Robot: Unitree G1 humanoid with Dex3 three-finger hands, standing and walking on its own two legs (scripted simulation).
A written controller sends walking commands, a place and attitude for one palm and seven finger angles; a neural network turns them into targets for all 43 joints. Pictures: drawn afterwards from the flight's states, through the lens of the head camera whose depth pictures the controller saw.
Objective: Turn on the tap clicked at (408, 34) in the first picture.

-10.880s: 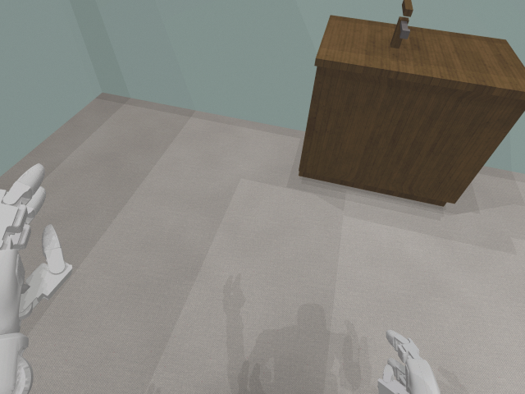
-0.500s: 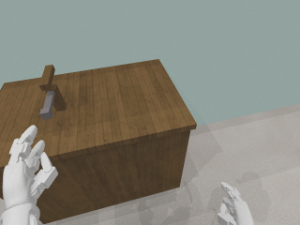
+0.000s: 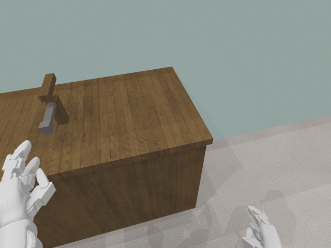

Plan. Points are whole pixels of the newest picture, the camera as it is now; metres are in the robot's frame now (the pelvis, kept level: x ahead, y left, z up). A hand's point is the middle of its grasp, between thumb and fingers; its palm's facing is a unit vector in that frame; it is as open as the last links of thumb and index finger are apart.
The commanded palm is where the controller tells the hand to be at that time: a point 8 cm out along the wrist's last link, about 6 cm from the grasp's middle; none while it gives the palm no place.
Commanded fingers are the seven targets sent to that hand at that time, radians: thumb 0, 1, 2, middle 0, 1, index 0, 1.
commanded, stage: reach beside the lever's end, fingers flat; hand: left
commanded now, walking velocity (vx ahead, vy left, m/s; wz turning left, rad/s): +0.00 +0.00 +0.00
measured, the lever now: (46, 127) +0.40 +0.42 +0.06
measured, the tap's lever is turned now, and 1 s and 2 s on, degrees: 0 0 0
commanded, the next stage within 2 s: none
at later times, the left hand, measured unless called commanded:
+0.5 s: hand (41, 166) +0.25 +0.32 +0.10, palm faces +0.60 -0.80 -0.10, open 7.5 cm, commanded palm +0.20 +0.35 +0.10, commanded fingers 0.00 0.90 0.90 -0.19 -0.26 -0.19 -0.26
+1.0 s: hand (36, 158) +0.28 +0.37 +0.07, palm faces +0.59 -0.80 -0.10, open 7.6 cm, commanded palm +0.24 +0.40 +0.08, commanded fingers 0.00 0.90 0.90 -0.17 -0.20 -0.17 -0.20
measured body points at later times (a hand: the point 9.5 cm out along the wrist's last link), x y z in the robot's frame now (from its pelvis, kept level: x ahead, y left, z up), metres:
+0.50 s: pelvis -0.02 +0.02 +0.00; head -0.01 +0.00 +0.45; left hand +0.21 +0.36 +0.11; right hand +0.14 -0.23 -0.10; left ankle +0.02 +0.14 -0.72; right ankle -0.04 -0.08 -0.72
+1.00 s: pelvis -0.01 +0.03 -0.01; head +0.03 +0.04 +0.44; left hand +0.25 +0.41 +0.08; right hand +0.14 -0.21 -0.11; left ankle +0.02 +0.14 -0.72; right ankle -0.04 -0.08 -0.72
